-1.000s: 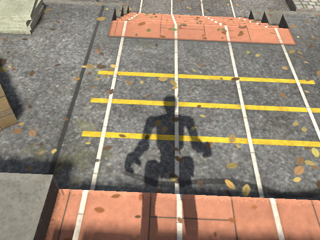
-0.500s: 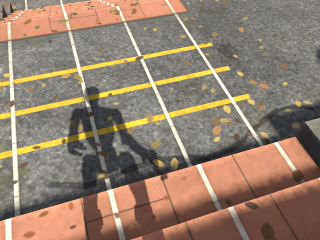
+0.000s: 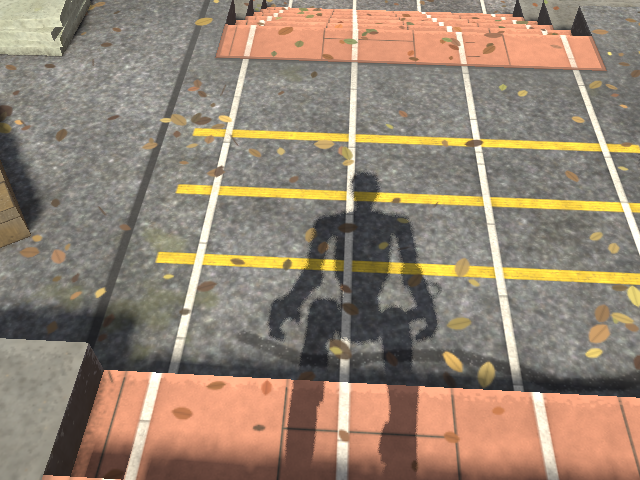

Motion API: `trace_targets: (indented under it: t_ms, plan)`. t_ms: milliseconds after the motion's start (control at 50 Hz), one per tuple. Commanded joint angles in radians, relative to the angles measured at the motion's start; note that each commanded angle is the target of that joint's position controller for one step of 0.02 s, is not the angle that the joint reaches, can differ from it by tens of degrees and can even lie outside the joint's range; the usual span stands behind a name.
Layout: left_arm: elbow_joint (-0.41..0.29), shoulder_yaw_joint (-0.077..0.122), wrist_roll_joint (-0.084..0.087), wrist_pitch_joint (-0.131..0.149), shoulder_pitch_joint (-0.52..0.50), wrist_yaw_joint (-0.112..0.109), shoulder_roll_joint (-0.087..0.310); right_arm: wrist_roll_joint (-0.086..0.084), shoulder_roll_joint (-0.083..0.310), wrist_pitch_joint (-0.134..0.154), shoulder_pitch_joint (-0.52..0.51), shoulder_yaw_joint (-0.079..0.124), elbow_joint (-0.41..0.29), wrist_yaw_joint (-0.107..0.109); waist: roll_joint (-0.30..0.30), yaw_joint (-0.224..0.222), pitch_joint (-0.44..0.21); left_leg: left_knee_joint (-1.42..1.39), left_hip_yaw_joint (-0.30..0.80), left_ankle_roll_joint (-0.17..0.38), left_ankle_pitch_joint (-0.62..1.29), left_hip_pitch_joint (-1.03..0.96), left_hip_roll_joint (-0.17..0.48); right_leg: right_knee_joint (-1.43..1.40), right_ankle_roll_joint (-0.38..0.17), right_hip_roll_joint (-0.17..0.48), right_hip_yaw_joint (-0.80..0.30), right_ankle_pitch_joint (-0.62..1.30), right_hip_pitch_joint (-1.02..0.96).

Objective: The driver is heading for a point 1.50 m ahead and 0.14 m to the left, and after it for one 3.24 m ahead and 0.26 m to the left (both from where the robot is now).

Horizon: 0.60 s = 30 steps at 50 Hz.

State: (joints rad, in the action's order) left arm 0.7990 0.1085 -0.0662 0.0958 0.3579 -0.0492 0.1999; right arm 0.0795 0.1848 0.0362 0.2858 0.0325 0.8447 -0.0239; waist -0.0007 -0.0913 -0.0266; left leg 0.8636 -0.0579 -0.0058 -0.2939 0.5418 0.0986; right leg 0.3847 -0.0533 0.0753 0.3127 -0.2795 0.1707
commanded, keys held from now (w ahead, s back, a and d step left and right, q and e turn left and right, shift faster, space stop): w+q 0.44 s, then w+e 0.56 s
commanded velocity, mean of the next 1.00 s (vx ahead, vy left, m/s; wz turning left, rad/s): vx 0.43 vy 0.00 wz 0.16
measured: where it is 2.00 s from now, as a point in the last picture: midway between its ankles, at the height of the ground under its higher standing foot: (267, 322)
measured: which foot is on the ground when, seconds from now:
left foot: up 0.00-0.14, down 0.16-0.58, up 0.60-0.86, down 0.88-1.00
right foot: down 0.00-0.18, up 0.20-0.56, down 0.58-1.00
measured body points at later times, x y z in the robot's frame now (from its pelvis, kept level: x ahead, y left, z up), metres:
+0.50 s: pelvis +0.20 +0.11 -0.08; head +0.20 +0.12 +0.37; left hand +0.34 +0.36 -0.16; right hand +0.21 -0.11 -0.22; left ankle +0.02 +0.17 -0.74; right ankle +0.35 +0.02 -0.79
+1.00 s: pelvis +0.47 +0.23 -0.24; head +0.47 +0.24 +0.21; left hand +0.27 +0.40 -0.38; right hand +0.76 +0.12 -0.30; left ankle +0.51 +0.37 -0.90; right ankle +0.33 +0.04 -0.89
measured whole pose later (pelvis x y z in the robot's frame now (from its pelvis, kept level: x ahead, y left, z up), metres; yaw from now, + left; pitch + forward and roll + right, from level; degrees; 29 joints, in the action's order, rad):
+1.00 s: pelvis +0.47 +0.23 -0.24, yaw +7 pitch +4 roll +2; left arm 1.04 0.01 -0.03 0.14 0.64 -0.04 0.18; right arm 0.11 0.19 0.09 -0.05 -0.06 0.76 -0.07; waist -0.09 -0.24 -0.06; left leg 1.09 -0.01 0.00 -0.22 0.71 -0.01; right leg 1.05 -0.03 -0.10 -0.32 -0.84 0.24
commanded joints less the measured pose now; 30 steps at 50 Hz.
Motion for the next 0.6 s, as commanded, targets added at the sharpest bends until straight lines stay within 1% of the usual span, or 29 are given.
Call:
trace_targets:
  t_ms: [20, 40, 80, 100, 120, 140, 160, 180, 200, 220, 240, 260, 280, 300, 320, 340, 360, 380, 400, 420, 440, 460, 480, 500, 520, 540, 560, 580, 600]
  plan:
    - [-0.016, 0.021, -0.001, 0.019, 0.073, -0.007, 0.106, -0.010, 0.036, 0.023, -0.072, 0.010, -0.096, -0.018, -0.085, -0.028, 0.084, -0.095, 0.000, 0.069, -0.037, 0.076, -0.002, -0.266, -0.198, 0.351, -0.275, -0.270, -0.101]
    - [-0.007, 0.018, -0.001, 0.019, 0.076, -0.008, 0.109, -0.011, 0.033, 0.030, -0.093, 0.013, -0.104, -0.022, -0.091, -0.029, 0.089, -0.116, -0.006, 0.084, -0.048, 0.046, -0.012, -0.268, -0.191, 0.354, -0.258, -0.271, -0.111]
    - [0.026, 0.013, 0.001, 0.012, 0.103, -0.013, 0.114, -0.009, 0.028, 0.046, -0.134, 0.019, -0.116, -0.030, -0.092, -0.027, 0.102, -0.165, -0.012, 0.108, -0.078, -0.007, -0.032, -0.248, -0.172, 0.355, -0.216, -0.225, -0.137]
    - [0.046, 0.013, 0.002, 0.006, 0.116, -0.014, 0.131, -0.008, 0.028, 0.055, -0.149, 0.022, -0.116, -0.033, -0.089, -0.022, 0.107, -0.205, -0.020, 0.117, -0.090, -0.038, -0.043, -0.230, -0.167, 0.351, -0.195, -0.206, -0.156]
    - [0.059, 0.008, 0.004, 0.000, 0.106, -0.015, 0.144, -0.010, 0.028, 0.067, -0.157, 0.027, -0.118, -0.040, -0.078, 0.002, 0.112, -0.262, -0.032, 0.133, -0.067, -0.108, -0.061, -0.190, -0.152, 0.334, -0.159, -0.165, -0.142]
    - [0.069, 0.002, 0.000, -0.007, 0.078, -0.009, 0.154, -0.011, 0.044, 0.080, -0.105, 0.039, -0.099, -0.043, -0.063, 0.050, 0.095, -0.317, -0.064, 0.149, -0.006, -0.240, -0.099, -0.104, -0.142, 0.308, -0.121, -0.126, -0.080]
    - [0.055, -0.004, -0.044, -0.010, -0.006, 0.007, 0.163, -0.006, 0.065, 0.097, 0.077, 0.058, -0.043, -0.034, -0.046, 0.156, 0.044, -0.259, -0.043, 0.158, 0.186, -0.494, -0.124, 0.083, -0.115, 0.276, -0.081, -0.013, 0.079]
    - [0.055, -0.016, -0.033, -0.001, -0.030, 0.023, 0.130, 0.018, 0.186, 0.111, 0.219, 0.112, 0.008, -0.012, 0.125, 0.236, -0.026, -0.400, 0.003, 0.153, 0.169, -0.689, -0.129, 0.387, -0.072, 0.143, 0.003, -0.145, 0.226]
    - [-0.030, -0.047, -0.048, 0.018, -0.058, 0.047, 0.021, 0.028, 0.284, 0.132, 0.392, 0.114, 0.026, 0.016, 0.258, 0.222, -0.179, -0.341, 0.424, 0.307, 0.538, -0.987, 0.078, 0.785, 0.006, -0.019, -0.099, -0.385, 0.548]
    - [-0.078, -0.072, -0.013, 0.046, -0.149, 0.091, -0.017, 0.017, 0.276, 0.146, 0.475, 0.116, 0.059, -0.003, 0.117, 0.284, -0.098, -0.501, 0.657, 0.370, 0.354, -1.007, 0.211, 0.793, -0.005, -0.085, -0.360, -0.376, 0.793]
    - [-0.112, -0.064, 0.015, 0.050, -0.281, 0.092, 0.025, -0.011, 0.194, 0.147, 0.373, 0.103, 0.055, -0.018, 0.069, 0.287, 0.074, -0.540, 0.582, 0.346, 0.154, -0.867, 0.217, 0.823, -0.009, -0.026, -0.404, -0.303, 0.883]
    - [-0.084, -0.039, 0.019, 0.044, -0.265, 0.074, 0.102, -0.040, 0.121, 0.135, 0.266, 0.074, 0.035, -0.041, 0.073, 0.227, 0.099, -0.521, 0.513, 0.341, 0.093, -0.761, 0.185, 0.907, 0.011, 0.004, -0.384, -0.250, 0.849]
    - [-0.068, -0.038, -0.006, 0.034, -0.205, 0.066, 0.113, -0.042, 0.095, 0.119, 0.196, 0.060, 0.021, -0.057, 0.086, 0.170, 0.080, -0.468, 0.440, 0.341, 0.116, -0.633, 0.141, 0.907, 0.004, 0.008, -0.379, -0.201, 0.787]
    - [-0.051, -0.052, -0.019, 0.022, -0.187, 0.068, 0.088, -0.033, 0.072, 0.107, 0.136, 0.044, 0.003, -0.065, 0.057, 0.125, 0.125, -0.440, 0.402, 0.336, 0.174, -0.454, 0.137, 0.864, -0.004, 0.018, -0.372, -0.154, 0.733]
    - [-0.040, -0.070, -0.026, 0.013, -0.160, 0.076, 0.054, -0.022, 0.052, 0.093, 0.090, 0.030, -0.015, -0.055, 0.020, 0.104, 0.112, -0.444, 0.356, 0.318, 0.137, -0.325, 0.093, 0.765, -0.011, 0.015, -0.381, -0.040, 0.647]
    - [-0.026, -0.088, -0.037, 0.004, -0.133, 0.086, 0.022, -0.008, 0.051, 0.087, 0.066, 0.022, -0.018, -0.043, 0.041, 0.086, 0.091, -0.439, 0.343, 0.307, 0.093, -0.224, 0.073, 0.716, -0.024, 0.021, -0.390, 0.097, 0.578]
    - [-0.011, -0.101, -0.055, 0.013, -0.118, 0.094, 0.019, 0.010, -0.006, 0.096, 0.029, -0.009, -0.036, -0.020, 0.019, 0.078, 0.076, -0.401, 0.295, 0.264, 0.074, -0.141, 0.011, 0.521, -0.028, 0.029, -0.434, 0.386, 0.514]
    - [-0.022, -0.102, -0.048, 0.010, -0.151, 0.096, 0.035, 0.008, 0.044, 0.099, 0.044, -0.002, -0.033, -0.010, 0.063, 0.089, 0.052, -0.358, 0.282, 0.273, 0.075, -0.086, -0.026, 0.453, -0.012, 0.009, -0.397, 0.505, 0.450]
    - [-0.035, -0.112, -0.031, 0.007, -0.132, 0.098, 0.021, 0.016, 0.070, 0.099, 0.043, -0.001, -0.026, -0.008, 0.021, 0.091, 0.016, -0.284, 0.188, 0.234, 0.001, 0.085, -0.108, 0.303, -0.012, -0.018, -0.359, 0.722, 0.235]
    - [-0.044, -0.114, -0.018, 0.003, -0.121, 0.099, 0.015, 0.025, 0.118, 0.094, 0.049, 0.001, -0.026, -0.017, 0.018, 0.076, 0.045, -0.265, 0.176, 0.225, -0.086, 0.283, -0.139, 0.295, 0.008, -0.047, -0.295, 0.739, 0.033]
    - [-0.070, -0.113, -0.008, 0.001, -0.133, 0.091, 0.028, 0.035, 0.128, 0.097, 0.080, -0.003, -0.006, -0.027, 0.031, 0.067, 0.057, -0.242, 0.228, 0.240, -0.140, 0.368, -0.124, 0.349, 0.033, -0.053, -0.280, 0.693, -0.061]
    - [-0.073, -0.111, -0.022, -0.011, -0.118, 0.085, 0.047, 0.016, 0.140, 0.102, 0.110, 0.002, -0.004, -0.035, 0.030, 0.069, 0.081, -0.185, 0.254, 0.248, -0.188, 0.323, -0.124, 0.334, 0.058, -0.063, -0.256, 0.573, -0.052]
    - [-0.062, -0.108, -0.030, -0.017, -0.121, 0.084, 0.066, 0.005, 0.144, 0.108, 0.148, 0.000, 0.005, -0.047, 0.023, 0.082, 0.102, -0.116, 0.279, 0.249, -0.202, 0.277, -0.110, 0.325, 0.076, -0.064, -0.240, 0.503, -0.056]
    - [-0.063, -0.108, -0.034, -0.027, -0.154, 0.087, 0.085, -0.009, 0.146, 0.110, 0.197, 0.001, 0.016, -0.048, 0.006, 0.107, 0.129, -0.048, 0.346, 0.259, -0.174, 0.126, -0.080, 0.240, 0.084, -0.052, -0.260, 0.419, 0.041]
    - [-0.036, -0.110, -0.034, -0.028, -0.144, 0.092, 0.100, -0.028, 0.150, 0.109, 0.212, 0.003, 0.021, -0.043, -0.015, 0.115, 0.149, 0.056, 0.389, 0.256, -0.120, -0.032, -0.070, 0.111, 0.071, -0.041, -0.281, 0.395, 0.107]
    - [0.003, -0.095, -0.029, -0.026, -0.081, 0.090, 0.131, -0.037, 0.174, 0.107, 0.197, 0.005, 0.011, -0.050, -0.015, 0.093, 0.140, 0.180, 0.389, 0.252, 0.024, -0.150, -0.086, -0.003, 0.055, -0.062, -0.244, 0.373, 0.081]
    - [0.069, -0.078, -0.013, -0.016, 0.080, 0.089, 0.156, -0.030, 0.215, 0.103, 0.150, 0.016, -0.008, -0.067, -0.040, 0.026, 0.091, 0.351, 0.361, 0.246, 0.229, -0.194, -0.118, -0.074, 0.026, -0.094, -0.191, 0.387, -0.051]
    - [0.171, -0.048, -0.025, -0.002, 0.385, 0.095, 0.196, 0.032, 0.148, 0.092, 0.213, 0.002, 0.043, -0.110, -0.103, -0.061, -0.022, 0.697, 0.323, 0.172, 0.345, 0.033, -0.177, 0.080, -0.106, -0.003, -0.298, 0.527, -0.430]
    - [0.130, -0.028, 0.038, -0.013, 0.325, 0.083, 0.240, -0.152, 0.061, 0.039, 0.305, 0.027, 0.024, 0.008, -0.153, 0.043, -0.200, 1.218, 0.121, 0.122, -0.601, 0.339, -0.264, 0.359, -0.185, 0.294, -0.551, 1.438, -0.683]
